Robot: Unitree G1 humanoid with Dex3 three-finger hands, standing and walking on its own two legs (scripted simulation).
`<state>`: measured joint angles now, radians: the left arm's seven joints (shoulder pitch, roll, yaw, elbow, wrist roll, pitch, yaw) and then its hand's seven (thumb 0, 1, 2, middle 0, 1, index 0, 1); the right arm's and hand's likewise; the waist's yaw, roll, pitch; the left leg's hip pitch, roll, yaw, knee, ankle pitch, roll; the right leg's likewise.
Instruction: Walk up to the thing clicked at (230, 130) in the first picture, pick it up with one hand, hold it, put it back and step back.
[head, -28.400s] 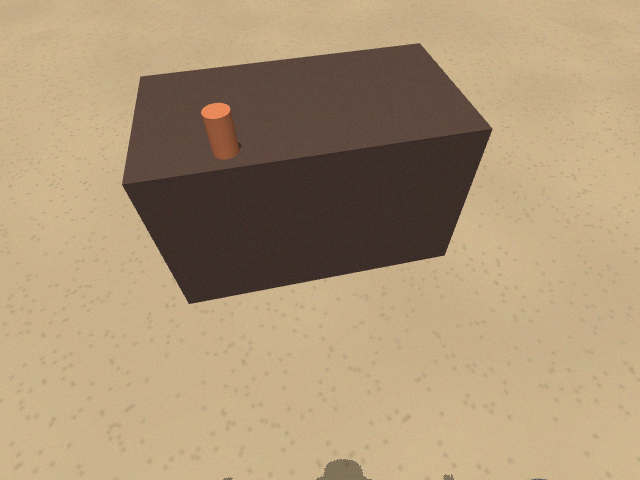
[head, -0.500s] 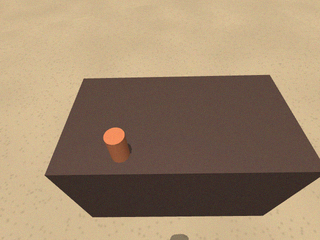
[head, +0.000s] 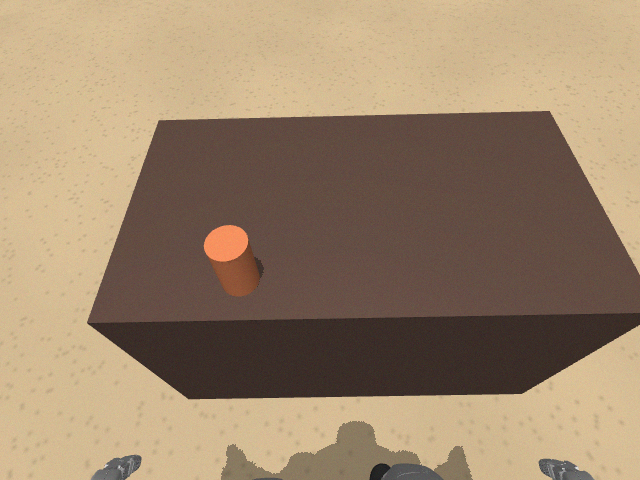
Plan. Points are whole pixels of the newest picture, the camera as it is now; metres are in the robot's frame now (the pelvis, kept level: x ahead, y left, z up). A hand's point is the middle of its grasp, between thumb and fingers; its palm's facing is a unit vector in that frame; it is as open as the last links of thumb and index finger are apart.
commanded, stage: step back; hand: left
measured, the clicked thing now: (233, 262) +0.45 +0.18 -0.11
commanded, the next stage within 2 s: none
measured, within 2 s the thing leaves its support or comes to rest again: neither
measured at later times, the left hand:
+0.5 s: hand out of the picture +0.03 +0.31 -0.17, palm faces -0.10 -0.93 -0.36, open 7.3 cm
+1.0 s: hand out of the picture -0.07 +0.32 -0.17, palm faces -0.05 -0.93 -0.37, open 7.3 cm
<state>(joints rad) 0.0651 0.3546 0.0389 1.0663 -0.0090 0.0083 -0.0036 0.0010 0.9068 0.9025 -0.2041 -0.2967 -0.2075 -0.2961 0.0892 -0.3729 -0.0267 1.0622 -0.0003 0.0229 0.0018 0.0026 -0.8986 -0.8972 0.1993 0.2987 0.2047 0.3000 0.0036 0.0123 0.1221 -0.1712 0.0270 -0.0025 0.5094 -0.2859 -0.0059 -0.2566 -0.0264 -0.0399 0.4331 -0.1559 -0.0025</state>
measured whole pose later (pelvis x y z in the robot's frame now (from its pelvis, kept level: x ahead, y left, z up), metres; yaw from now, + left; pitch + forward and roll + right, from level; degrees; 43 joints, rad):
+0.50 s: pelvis -0.09 +0.05 -0.01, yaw -4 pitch -1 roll -1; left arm 0.11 0.39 0.07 0.87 0.02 0.07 0.01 0.00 0.91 0.90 -0.20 -0.30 -0.21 -0.30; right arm 0.16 -0.36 -0.05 0.88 -0.03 0.02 -0.02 0.00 -0.90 -0.90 0.20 0.30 0.21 0.30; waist -0.01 -0.02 0.22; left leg -0.29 0.02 0.02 0.62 -0.31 0.03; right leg -0.35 0.08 0.10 0.92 -0.49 0.02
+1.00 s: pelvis -0.21 +0.06 -0.01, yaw -3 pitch -3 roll -1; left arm 0.11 0.40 0.07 0.80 0.02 0.08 0.02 0.00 0.91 0.90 -0.20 -0.30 -0.21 -0.30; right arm 0.14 -0.35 -0.04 0.87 -0.04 0.02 0.00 0.00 -0.90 -0.90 0.20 0.30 0.21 0.30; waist 0.02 -0.05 0.19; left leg -0.26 -0.01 -0.02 0.64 -0.33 0.02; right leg -0.47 0.12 0.16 1.07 -0.52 -0.01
